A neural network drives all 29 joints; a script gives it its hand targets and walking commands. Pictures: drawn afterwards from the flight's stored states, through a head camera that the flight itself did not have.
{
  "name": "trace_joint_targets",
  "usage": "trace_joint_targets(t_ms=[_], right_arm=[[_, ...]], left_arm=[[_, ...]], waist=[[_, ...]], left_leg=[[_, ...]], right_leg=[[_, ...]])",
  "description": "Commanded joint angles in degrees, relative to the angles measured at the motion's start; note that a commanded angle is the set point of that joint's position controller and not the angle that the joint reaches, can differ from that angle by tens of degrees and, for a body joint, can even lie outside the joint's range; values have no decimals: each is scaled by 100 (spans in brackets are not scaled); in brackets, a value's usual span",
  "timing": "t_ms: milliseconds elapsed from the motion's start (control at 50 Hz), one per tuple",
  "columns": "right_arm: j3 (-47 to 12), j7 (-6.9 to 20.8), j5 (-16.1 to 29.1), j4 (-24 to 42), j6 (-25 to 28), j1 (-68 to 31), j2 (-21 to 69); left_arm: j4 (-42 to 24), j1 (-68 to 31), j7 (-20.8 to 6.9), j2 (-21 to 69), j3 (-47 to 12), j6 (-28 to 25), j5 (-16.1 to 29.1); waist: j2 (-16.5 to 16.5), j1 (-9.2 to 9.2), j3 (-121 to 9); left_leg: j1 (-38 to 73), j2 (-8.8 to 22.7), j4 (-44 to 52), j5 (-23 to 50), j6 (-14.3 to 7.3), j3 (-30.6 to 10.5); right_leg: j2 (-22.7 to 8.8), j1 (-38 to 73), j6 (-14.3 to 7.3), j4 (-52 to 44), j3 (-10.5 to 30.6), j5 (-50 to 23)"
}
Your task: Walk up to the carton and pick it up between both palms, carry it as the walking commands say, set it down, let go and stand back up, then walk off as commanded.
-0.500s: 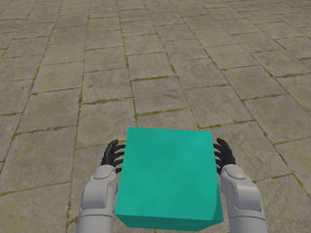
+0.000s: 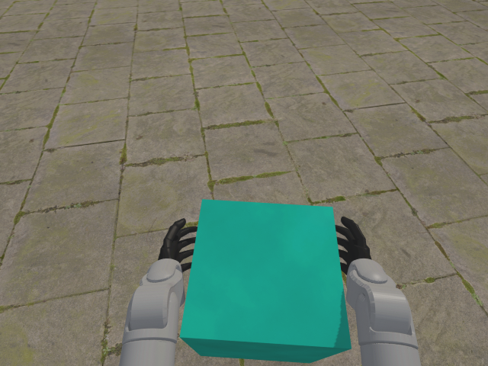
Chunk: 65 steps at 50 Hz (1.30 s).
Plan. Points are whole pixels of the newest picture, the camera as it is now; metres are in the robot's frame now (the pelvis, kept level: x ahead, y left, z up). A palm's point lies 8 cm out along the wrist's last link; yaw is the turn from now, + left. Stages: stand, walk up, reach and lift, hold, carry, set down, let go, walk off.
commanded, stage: carry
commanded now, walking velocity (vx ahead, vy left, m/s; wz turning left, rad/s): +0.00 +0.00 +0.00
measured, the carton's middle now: (260, 288) +0.26 +0.00 -0.04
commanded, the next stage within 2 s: hold in 0.06 s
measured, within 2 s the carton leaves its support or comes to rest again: neither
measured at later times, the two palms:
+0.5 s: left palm (182, 284) +0.24 +0.12 +0.04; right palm (380, 271) +0.26 -0.18 +0.05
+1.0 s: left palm (188, 297) +0.25 +0.12 -0.03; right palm (358, 273) +0.29 -0.17 -0.02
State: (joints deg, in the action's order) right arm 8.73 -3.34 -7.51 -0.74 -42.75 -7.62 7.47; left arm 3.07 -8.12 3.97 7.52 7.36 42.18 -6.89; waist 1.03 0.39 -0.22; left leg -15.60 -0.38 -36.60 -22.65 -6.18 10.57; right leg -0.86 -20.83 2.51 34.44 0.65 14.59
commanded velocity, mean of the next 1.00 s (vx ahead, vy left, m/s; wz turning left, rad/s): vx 0.00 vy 0.00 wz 0.00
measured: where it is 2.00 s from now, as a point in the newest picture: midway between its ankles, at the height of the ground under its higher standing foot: outside the picture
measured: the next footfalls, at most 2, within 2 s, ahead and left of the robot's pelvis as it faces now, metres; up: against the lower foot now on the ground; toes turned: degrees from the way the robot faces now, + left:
none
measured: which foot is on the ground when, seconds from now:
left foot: down 0.00-1.00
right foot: down 0.00-1.00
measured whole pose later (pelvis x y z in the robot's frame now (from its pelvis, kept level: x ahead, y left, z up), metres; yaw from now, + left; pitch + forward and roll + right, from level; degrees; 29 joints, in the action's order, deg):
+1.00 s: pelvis -0.05 -0.10 -0.01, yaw +13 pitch +0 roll -1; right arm 22.6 -7.5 -13.7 -32.9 -21.5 -25.6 12.3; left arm 44.6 -30.2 -4.1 1.2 20.7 18.3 -16.0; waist -0.1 -1.7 5.5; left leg -25.7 -2.9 -43.6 -17.9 0.4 -9.0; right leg 5.2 -26.5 -2.5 40.0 1.2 13.4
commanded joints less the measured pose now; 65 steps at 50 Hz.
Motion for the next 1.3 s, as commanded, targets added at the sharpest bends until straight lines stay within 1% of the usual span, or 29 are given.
trace_joint_targets(t_ms=[0,40,60,80,160,200,260,320,340,420,460,520,600,680,700,780,800,860,880,940,980,1000,1060,1140,1180,1220,1240,1260,1280], right_arm=[[-3699,1224,1383,1139,315,-3389,4782],[-3697,1249,1358,1075,316,-3214,4738],[-3604,1286,1059,582,351,-1982,5098],[-3742,1329,1137,871,471,-2129,5158],[-4051,1608,1481,1148,756,-2815,5102],[-4106,1669,1621,1451,804,-3189,4938],[-3977,1629,1573,1640,749,-3148,4722],[-3394,1521,1206,842,524,-2602,4559],[-3185,1468,570,664,513,-2423,4094],[-2835,1547,547,-307,409,-2648,4484],[-2688,1625,605,-742,393,-3005,4787],[-2620,1712,652,-1127,562,-4108,5231],[-2703,1694,738,-1440,968,-5275,5717],[-2599,1444,689,-2183,1388,-5781,6321],[-2408,1363,580,-2539,1450,-5682,6347],[-2474,1145,696,-2754,1877,-5871,6769],[-2297,1061,570,-2918,1916,-5750,6707],[-2225,921,508,-2978,2138,-5969,6681],[-2050,888,440,-3141,2185,-5812,6533],[-1793,771,202,-3266,2375,-5762,6340],[-1700,744,118,-3261,2517,-5788,6060],[-1677,729,139,-3175,2600,-5876,6034],[-1599,721,37,-3352,2762,-5632,5879],[-1795,810,91,-3183,3018,-5845,5514],[-1996,835,195,-2949,3193,-5795,5498],[-2223,862,265,-2677,3306,-5731,5371],[-2426,883,413,-2459,3368,-5773,5329],[-2446,901,461,-2455,3400,-5751,5238],[-2639,928,553,-2274,3424,-5748,5238]], left_arm=[[-860,-3033,-1202,5183,-3581,-193,1231],[-746,-2804,-1198,5191,-3590,-180,1162],[-188,-1920,-1185,5589,-3711,-240,1184],[-413,-1970,-1187,5675,-3879,-351,1263],[-739,-2387,-1121,5831,-3866,-639,1190],[-882,-2616,-1129,6072,-4179,-678,1298],[-828,-2609,-1217,6323,-4451,-636,1471],[-506,-2819,-1250,5960,-4215,-562,1345],[-48,-2824,-1260,6006,-4244,-606,1517],[559,-3123,-1233,5854,-3672,-619,1206],[1018,-3242,-1236,5849,-3190,-678,949],[1834,-3626,-1288,5738,-2220,-960,476],[2290,-4535,-1487,5670,-1742,-1465,290],[2665,-5632,-1761,5461,-1746,-1873,228],[2715,-5886,-1818,5370,-1729,-1948,199],[3028,-6225,-1975,5550,-1662,-2310,116],[3119,-6250,-2023,5585,-1689,-2358,123],[3525,-6140,-2099,5489,-1446,-2515,-32],[3666,-6106,-2104,5443,-1360,-2538,-151],[3813,-6041,-2113,5255,-1132,-2699,-238],[4103,-5775,-2065,5282,-1003,-2782,-340],[4014,-5854,-2056,5275,-1046,-2834,-295],[3724,-6166,-1972,5155,-1218,-3024,-202],[3780,-5932,-1734,5326,-1349,-3167,-199],[3576,-5934,-1630,5518,-1683,-3268,-52],[3216,-5930,-1491,5717,-2106,-3369,131],[3162,-5707,-1391,5748,-2232,-3381,186],[3094,-5742,-1300,5786,-2424,-3408,311],[3049,-5551,-1210,5854,-2545,-3422,358]], waist=[[-51,-54,-2623],[114,-44,-2579],[340,-244,-2095],[348,-317,-2287],[342,8,-2496],[523,-220,-2625],[412,-575,-2379],[289,-800,-1511],[-75,-1498,-1917],[-7,-1299,-871],[81,-944,-495],[-217,-279,-203],[-738,85,-791],[-868,11,-1533],[-832,-158,-1492],[-401,-59,-2414],[-390,-260,-2592],[-253,-126,-2790],[5,-180,-2748],[-98,-284,-2769],[-237,-355,-2627],[-37,-378,-2792],[-36,-517,-2895],[103,-454,-3252],[348,-489,-3890],[266,-657,-4747],[430,-532,-5224],[403,-672,-5421],[320,-638,-5777]], left_leg=[[1111,1148,630,3775,276,-1023],[1160,1139,646,3836,276,-1013],[1706,159,932,5602,795,-1932],[1830,260,942,6499,819,-2026],[2405,336,1098,6519,944,-2174],[2411,286,1205,6082,905,-2222],[2532,164,1391,5220,877,-2159],[2018,169,1760,3736,805,-2101],[1785,-93,1725,3020,804,-2084],[1115,-69,1877,1657,685,-2098],[647,-58,2005,1089,571,-2109],[204,-116,1875,301,351,-2020],[324,-226,1306,108,189,-1833],[119,-464,663,-28,112,-1610],[55,-482,539,-48,111,-1633],[-329,-550,150,203,136,-1628],[-431,-528,154,256,159,-1667],[-839,-511,29,226,188,-1689],[-1061,-516,-12,206,236,-1665],[-1396,-491,-146,168,246,-1733],[-1697,-487,-218,247,249,-1784],[-1697,-511,-267,227,271,-1770],[-1938,-509,-421,223,319,-1785],[-2226,-519,-568,318,372,-1783],[-2113,-566,-761,745,446,-1746],[-1861,-600,-974,1273,514,-1801],[-1667,-624,-1104,1615,560,-1799],[-1533,-635,-1218,1784,585,-1851],[-1465,-648,-1352,2031,614,-1872]], right_leg=[[-415,740,-475,-147,155,-1685],[-380,658,-490,-135,136,-1540],[701,1724,-384,-924,322,-2422],[744,1894,-318,-907,354,-2880],[767,1742,-330,-1140,480,-2268],[758,1992,-381,-1205,496,-2224],[767,2051,-431,-1367,389,-2011],[694,2186,-423,-1481,271,-1637],[750,1641,-371,-1292,-62,-1776],[620,1589,-383,-1181,17,-1242],[609,1752,-339,-1052,23,-998],[505,1784,-262,-954,168,-251],[422,1602,-257,-826,380,360],[231,1397,-302,-859,772,833],[190,1200,-334,-878,861,958],[15,1545,-370,-820,1265,727],[58,1624,-309,-737,1223,568],[39,1730,-215,-642,1335,661],[19,1740,-213,-662,1363,645],[100,1543,-159,-448,1284,616],[154,1393,-165,-270,1224,424],[143,1350,-175,-183,1205,448],[253,993,-186,139,1054,282],[469,452,-216,744,638,-187],[539,313,-248,1022,486,-728],[675,217,-264,1343,347,-1210],[707,115,-285,1510,320,-1444],[757,-172,-290,1640,283,-1503],[803,-281,-265,1775,247,-1672]])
